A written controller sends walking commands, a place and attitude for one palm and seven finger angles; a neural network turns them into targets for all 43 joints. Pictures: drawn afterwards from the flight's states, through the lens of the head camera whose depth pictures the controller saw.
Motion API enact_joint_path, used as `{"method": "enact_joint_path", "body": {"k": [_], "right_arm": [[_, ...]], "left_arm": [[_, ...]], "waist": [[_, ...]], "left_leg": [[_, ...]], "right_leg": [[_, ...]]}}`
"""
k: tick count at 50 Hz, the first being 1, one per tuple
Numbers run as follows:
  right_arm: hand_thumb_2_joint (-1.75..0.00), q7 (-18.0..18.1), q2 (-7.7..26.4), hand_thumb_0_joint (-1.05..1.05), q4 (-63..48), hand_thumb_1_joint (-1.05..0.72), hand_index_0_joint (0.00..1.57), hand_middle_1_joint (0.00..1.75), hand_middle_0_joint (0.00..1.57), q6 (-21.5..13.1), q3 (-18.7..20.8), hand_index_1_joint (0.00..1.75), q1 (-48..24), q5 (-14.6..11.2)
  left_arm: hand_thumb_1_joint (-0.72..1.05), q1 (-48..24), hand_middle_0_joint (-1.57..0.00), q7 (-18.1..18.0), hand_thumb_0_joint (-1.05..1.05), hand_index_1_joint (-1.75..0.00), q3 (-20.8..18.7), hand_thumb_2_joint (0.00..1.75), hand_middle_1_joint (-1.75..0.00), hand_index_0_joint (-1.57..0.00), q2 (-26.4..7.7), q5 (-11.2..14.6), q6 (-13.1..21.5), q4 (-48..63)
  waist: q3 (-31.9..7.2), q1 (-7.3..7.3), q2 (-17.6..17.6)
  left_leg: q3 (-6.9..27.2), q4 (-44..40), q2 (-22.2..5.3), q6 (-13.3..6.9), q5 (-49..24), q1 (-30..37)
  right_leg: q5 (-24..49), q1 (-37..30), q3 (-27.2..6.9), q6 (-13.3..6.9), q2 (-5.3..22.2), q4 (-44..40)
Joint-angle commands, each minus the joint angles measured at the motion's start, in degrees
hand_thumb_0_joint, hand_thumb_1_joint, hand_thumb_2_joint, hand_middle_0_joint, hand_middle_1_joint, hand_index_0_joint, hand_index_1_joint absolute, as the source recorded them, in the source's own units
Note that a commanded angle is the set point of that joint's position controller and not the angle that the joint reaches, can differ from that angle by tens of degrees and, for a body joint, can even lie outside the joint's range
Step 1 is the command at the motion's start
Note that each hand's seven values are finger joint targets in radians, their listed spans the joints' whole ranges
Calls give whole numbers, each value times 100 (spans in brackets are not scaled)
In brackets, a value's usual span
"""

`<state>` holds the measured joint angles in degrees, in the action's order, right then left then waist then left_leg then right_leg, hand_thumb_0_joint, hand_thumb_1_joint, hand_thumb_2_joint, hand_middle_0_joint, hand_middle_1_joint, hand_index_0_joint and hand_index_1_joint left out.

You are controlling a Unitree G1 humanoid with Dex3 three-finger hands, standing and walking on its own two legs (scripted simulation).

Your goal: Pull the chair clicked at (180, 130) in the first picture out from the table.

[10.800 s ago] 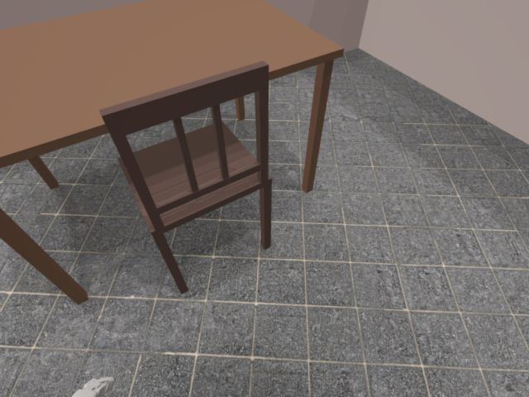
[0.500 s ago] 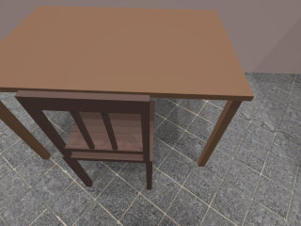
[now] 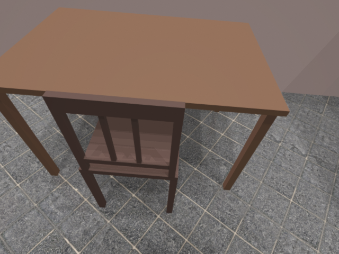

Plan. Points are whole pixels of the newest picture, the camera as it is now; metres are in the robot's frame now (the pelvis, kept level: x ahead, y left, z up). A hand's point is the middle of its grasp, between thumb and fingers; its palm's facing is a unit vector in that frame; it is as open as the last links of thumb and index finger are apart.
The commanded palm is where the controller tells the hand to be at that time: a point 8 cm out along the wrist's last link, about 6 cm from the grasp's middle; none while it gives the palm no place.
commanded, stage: look again from close up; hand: left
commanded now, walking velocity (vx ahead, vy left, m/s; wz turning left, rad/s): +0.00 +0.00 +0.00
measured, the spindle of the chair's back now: (108, 139) +0.48 +0.25 -0.11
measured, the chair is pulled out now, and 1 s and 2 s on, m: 0.00 0.00 0.00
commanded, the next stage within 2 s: come to a stop and stand still in 0.34 s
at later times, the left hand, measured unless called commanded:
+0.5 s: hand out of the picture -0.02 +0.16 -0.18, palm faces +0.01 -0.99 -0.17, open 7.3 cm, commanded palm none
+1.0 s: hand out of the picture +0.03 +0.19 -0.17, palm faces -0.01 -0.97 -0.26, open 7.3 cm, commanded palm none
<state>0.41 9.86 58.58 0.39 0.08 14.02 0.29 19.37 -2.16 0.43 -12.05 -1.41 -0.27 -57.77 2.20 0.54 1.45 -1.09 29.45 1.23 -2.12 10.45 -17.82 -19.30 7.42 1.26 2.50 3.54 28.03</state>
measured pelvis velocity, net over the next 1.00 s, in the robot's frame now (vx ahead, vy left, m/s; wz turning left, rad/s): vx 0.01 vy -0.01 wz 0.00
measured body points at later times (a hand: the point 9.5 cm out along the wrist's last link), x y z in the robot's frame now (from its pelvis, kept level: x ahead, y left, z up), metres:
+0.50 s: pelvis +0.00 -0.01 +0.00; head +0.01 +0.01 +0.45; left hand -0.02 +0.21 -0.16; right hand +0.03 -0.24 -0.15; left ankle +0.06 +0.09 -0.73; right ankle -0.05 -0.15 -0.73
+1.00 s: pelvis +0.01 -0.01 +0.00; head +0.02 -0.02 +0.45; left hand +0.03 +0.24 -0.15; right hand +0.04 -0.24 -0.16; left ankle +0.06 +0.09 -0.73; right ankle -0.05 -0.15 -0.73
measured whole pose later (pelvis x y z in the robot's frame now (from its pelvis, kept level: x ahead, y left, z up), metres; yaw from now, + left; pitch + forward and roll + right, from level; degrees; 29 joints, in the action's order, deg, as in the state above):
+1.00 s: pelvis +0.01 -0.01 +0.00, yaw +0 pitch -1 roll +0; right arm 0.5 10.9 59.0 -0.2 -0.3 14.1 0.4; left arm 16.6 -2.1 0.5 -11.8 -1.1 0.4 -58.8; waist 2.4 -0.1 -0.5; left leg -1.1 30.3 1.1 -1.3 11.7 -17.8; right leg -21.2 8.0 1.2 2.3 3.5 30.1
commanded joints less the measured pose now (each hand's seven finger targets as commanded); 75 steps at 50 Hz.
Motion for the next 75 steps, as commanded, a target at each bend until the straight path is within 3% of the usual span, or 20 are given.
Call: {"method": "enact_joint_path", "body": {"k": [1,5,13,18,23,26,27,28,29,30,31,34,37,39,44,51,59,60,63,75], "right_arm": [[-90,22,822,0,-236,-90,20,30,20,-123,158,30,57,-2],[-90,16,779,0,-109,-90,20,30,20,-120,142,30,70,-23],[-90,27,711,0,115,-90,20,30,20,-161,100,30,123,-48],[-90,34,681,0,227,-90,20,30,20,-153,77,30,93,-52],[-90,43,592,0,330,-90,20,30,20,-155,49,30,93,-42],[-90,46,615,0,338,-90,20,30,20,-152,60,30,68,-46],[-90,29,731,0,-61,-90,20,30,20,-231,44,30,-99,3],[-90,-6,546,0,-173,-90,20,30,20,-182,61,30,236,12],[-90,-4,627,0,-168,-90,20,30,20,-136,82,30,182,32],[-90,-6,693,0,-228,-90,20,30,20,-150,77,30,227,58],[-90,7,686,0,-307,-90,20,30,20,-156,76,30,177,48],[-90,35,702,0,-382,-90,20,30,20,-168,91,30,252,33],[-90,35,729,0,-392,-90,20,30,20,-158,107,30,209,37],[-90,27,758,0,-380,-90,20,30,20,-141,113,30,200,38],[-90,22,780,0,-309,-90,20,30,20,-157,113,30,140,31],[-90,35,804,0,-164,-90,20,30,20,-185,95,30,32,14],[-90,59,787,0,3,-90,20,30,20,-198,83,30,-55,2],[-90,64,743,0,28,-90,20,30,20,-195,74,30,-71,-8],[-90,71,796,0,73,-90,20,30,20,-202,69,30,-98,-5],[-90,92,835,0,206,-90,20,30,20,-198,75,30,-240,-14]], "left_arm": [[90,487,-20,-14,0,-30,-97,90,-30,-20,-508,30,92,107],[90,589,-20,-8,0,-30,-74,90,-30,-20,-508,35,102,-5],[90,673,-20,-27,0,-30,-38,90,-30,-20,-459,56,159,-225],[90,648,-20,-37,0,-30,-21,90,-30,-20,-411,60,154,-310],[90,681,-20,-35,0,-30,-7,90,-30,-20,-320,65,164,-406],[90,629,-20,-32,0,-30,-5,90,-30,-20,-339,62,158,-379],[90,506,-20,-228,0,-30,-50,90,-30,-20,-354,-82,279,-409],[90,252,-20,-180,0,-30,-85,90,-30,-20,-570,-12,262,-95],[90,126,-20,-126,0,-30,-88,90,-30,-20,-532,6,222,-26],[90,179,-20,-100,0,-30,-119,90,-30,-20,-592,4,226,22],[90,310,-20,-85,0,-30,-107,90,-30,-20,-524,27,220,-1],[90,303,-20,-59,0,-30,-90,90,-30,-20,-412,44,177,-25],[90,204,-20,-44,0,-30,-98,90,-30,-20,-417,43,136,14],[90,129,-20,-33,0,-30,-105,90,-30,-20,-452,43,117,47],[90,99,-20,-17,0,-30,-113,90,-30,-20,-568,53,132,64],[90,86,-20,-10,0,-30,-128,90,-30,-20,-657,57,130,54],[90,106,-20,-11,0,-30,-119,90,-30,-20,-683,64,166,-84],[90,128,-20,-11,0,-30,-114,90,-30,-20,-679,56,166,-86],[90,97,-20,-13,0,-30,-118,90,-30,-20,-679,58,158,-149],[90,97,-20,12,0,-30,-108,90,-30,-20,-704,54,165,-276]], "waist": [[142,1,-181],[208,6,-251],[60,-17,-66],[226,-23,-89],[128,-21,-53],[345,-2,-67],[472,-28,-329],[171,-247,-353],[247,-220,-738],[79,-146,-967],[-124,-124,-926],[-149,-105,-535],[134,-68,-142],[281,-82,-44],[151,-50,65],[48,-9,-112],[-219,-21,-76],[-110,-4,14],[-158,-13,-183],[-29,12,-85]], "left_leg": [[871,-997,-567,-52,895,238],[831,-1077,-576,-40,910,290],[600,-770,-536,-12,-100,611],[574,-801,-533,8,-132,582],[554,-801,-534,19,-90,671],[549,-830,-518,25,-99,557],[532,176,-615,146,-1259,390],[512,48,-557,103,-184,283],[582,-156,-503,46,277,98],[665,-220,-549,-7,172,-10],[715,-212,-540,-44,30,72],[815,-317,-585,-115,-123,96],[786,-447,-545,-116,172,-37],[799,-581,-529,-103,442,-71],[632,-541,-494,-63,64,202],[533,-495,-517,-43,-451,415],[419,-361,-557,-6,-992,712],[397,-367,-563,-7,-1008,676],[427,-395,-568,3,-1077,719],[433,-536,-622,1,-939,784]], "right_leg": [[-144,552,-207,-329,115,-614],[-120,605,-196,-312,137,-690],[412,536,-245,-281,237,-753],[380,584,-258,-271,226,-791],[316,497,-227,-256,224,-858],[359,578,-239,-261,229,-898],[1536,752,-512,-329,314,-909],[427,670,-377,-456,367,-720],[-226,767,-295,-513,247,-554],[-179,542,-204,-537,118,-431],[-42,467,-197,-538,97,-362],[-2,438,-105,-487,34,-206],[-166,554,-117,-466,65,-264],[-348,668,-131,-451,67,-313],[-69,671,-222,-417,174,-422],[392,555,-239,-366,213,-455],[1076,389,-285,-343,284,-522],[1151,390,-274,-340,267,-562],[1141,344,-278,-330,268,-542],[1024,342,-281,-321,248,-746]]}}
